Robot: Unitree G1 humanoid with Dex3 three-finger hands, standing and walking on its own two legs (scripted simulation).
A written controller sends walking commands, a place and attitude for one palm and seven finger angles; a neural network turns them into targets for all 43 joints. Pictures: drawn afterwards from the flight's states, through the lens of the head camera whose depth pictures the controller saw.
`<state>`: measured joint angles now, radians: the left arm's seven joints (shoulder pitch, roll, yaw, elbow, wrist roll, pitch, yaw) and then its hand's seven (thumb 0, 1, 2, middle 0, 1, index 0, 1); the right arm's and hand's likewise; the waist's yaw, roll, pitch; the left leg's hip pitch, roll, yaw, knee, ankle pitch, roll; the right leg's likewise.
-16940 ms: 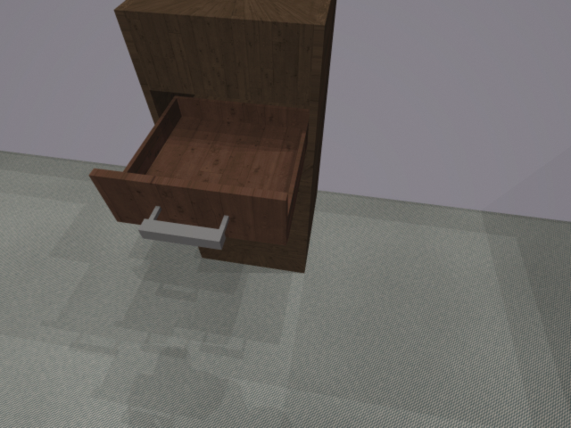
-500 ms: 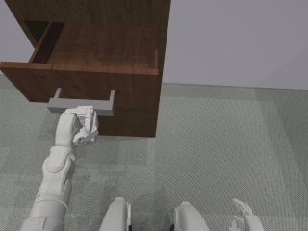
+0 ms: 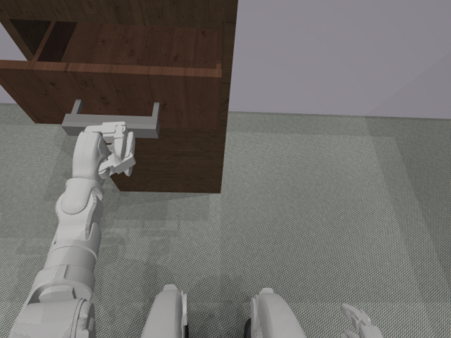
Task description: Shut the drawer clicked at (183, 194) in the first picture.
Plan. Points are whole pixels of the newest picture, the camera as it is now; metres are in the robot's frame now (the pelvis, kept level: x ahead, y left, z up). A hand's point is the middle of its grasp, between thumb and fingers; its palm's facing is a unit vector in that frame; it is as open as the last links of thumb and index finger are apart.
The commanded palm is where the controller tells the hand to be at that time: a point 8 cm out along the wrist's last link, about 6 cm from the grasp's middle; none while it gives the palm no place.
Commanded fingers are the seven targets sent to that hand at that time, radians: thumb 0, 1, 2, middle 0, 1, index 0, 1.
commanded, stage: push the drawer shut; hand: left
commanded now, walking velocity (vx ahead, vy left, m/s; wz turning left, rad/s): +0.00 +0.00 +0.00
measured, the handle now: (115, 116) +0.50 +0.20 +0.04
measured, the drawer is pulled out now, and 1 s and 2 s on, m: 0.12 0.01 0.00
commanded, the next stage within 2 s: pull the fist back off the drawer in 1.32 s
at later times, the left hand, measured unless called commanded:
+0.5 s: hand (135, 125) +0.48 +0.16 +0.04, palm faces -0.05 -1.00 -0.04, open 3.1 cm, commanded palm +0.47 +0.22 +0.04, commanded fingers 0.00 0.90 0.90 -1.40 -1.60 -1.40 -1.60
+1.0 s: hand (139, 102) +0.53 +0.16 +0.04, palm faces -0.03 -1.00 -0.04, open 3.3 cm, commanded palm +0.53 +0.21 +0.04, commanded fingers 0.00 0.90 0.90 -1.40 -1.60 -1.40 -1.60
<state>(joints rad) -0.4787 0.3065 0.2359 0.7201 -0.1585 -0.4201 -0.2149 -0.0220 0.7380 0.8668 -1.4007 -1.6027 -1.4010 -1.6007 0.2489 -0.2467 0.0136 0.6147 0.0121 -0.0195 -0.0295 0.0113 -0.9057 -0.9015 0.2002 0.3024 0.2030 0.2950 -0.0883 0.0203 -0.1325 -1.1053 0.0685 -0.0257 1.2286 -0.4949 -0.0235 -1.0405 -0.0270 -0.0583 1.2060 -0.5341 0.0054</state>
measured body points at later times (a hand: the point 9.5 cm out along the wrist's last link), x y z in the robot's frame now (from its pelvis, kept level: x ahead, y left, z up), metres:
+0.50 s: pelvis -0.01 +0.00 -0.01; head +0.13 +0.01 +0.42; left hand +0.48 +0.22 +0.05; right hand +0.04 -0.27 -0.13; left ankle +0.04 +0.13 -0.63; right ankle +0.02 -0.13 -0.63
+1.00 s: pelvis -0.01 +0.01 -0.02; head +0.15 +0.03 +0.40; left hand +0.53 +0.22 +0.05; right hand +0.00 -0.25 -0.13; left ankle +0.04 +0.13 -0.63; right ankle +0.02 -0.13 -0.63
